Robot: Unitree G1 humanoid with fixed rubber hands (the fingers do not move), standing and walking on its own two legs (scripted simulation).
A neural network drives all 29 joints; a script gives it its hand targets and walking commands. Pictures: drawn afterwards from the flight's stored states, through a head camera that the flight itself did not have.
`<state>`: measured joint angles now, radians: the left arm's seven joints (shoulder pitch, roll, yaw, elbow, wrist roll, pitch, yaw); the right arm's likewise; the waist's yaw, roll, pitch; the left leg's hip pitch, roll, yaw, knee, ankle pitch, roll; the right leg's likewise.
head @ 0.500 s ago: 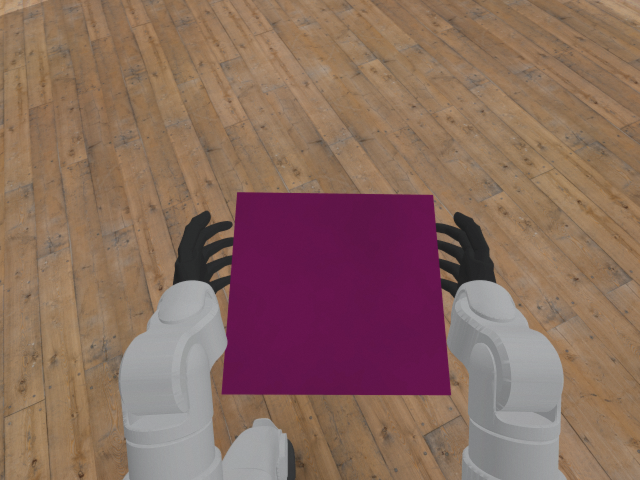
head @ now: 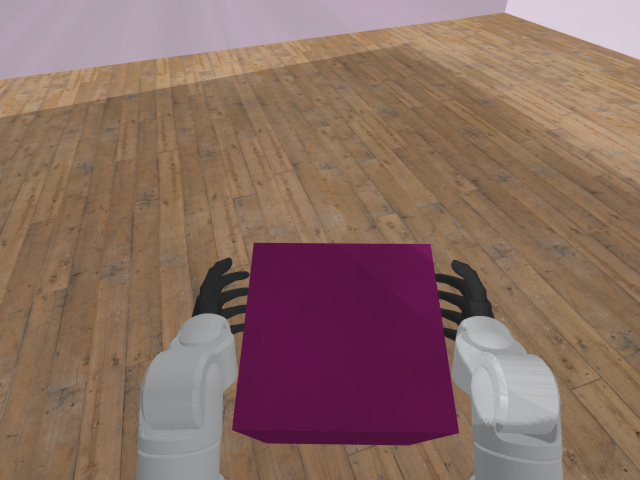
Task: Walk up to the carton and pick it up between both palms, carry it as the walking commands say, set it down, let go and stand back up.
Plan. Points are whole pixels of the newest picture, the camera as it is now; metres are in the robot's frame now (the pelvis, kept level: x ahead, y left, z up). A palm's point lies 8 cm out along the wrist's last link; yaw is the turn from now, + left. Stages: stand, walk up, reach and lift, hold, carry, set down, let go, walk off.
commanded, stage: carry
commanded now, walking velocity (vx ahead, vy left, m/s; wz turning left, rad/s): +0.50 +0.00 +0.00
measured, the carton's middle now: (339, 354) +0.29 +0.00 +0.01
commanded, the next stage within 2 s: none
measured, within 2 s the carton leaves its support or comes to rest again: neither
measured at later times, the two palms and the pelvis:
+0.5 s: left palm (306, 115) +0.73 +0.07 +0.14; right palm (451, 130) +0.72 -0.22 +0.11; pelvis +0.45 -0.06 +0.02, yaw -4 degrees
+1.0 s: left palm (349, 53) +1.14 -0.03 +0.13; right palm (453, 53) +1.14 -0.32 +0.12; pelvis +0.88 -0.18 +0.01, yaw +1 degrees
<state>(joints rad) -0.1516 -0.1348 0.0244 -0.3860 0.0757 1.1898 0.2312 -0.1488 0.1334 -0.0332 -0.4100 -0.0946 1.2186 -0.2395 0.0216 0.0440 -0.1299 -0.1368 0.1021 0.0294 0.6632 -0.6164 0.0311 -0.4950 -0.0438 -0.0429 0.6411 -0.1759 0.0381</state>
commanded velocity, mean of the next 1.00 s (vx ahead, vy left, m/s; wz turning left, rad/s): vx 0.50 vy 0.00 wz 0.00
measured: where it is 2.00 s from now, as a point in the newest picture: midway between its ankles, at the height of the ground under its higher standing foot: (398, 197)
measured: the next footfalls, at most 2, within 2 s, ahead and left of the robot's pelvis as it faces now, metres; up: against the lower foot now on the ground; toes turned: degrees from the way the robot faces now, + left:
left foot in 0.56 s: +0.75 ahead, +0.04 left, +0.00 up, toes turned +1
right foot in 0.86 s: +0.95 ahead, -0.26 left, +0.00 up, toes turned -8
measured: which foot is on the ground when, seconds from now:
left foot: down 0.00-0.22, up 0.24-0.54, down 0.56-0.90, up 0.92-1.00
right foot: down 0.00-0.52, up 0.54-0.84, down 0.86-1.00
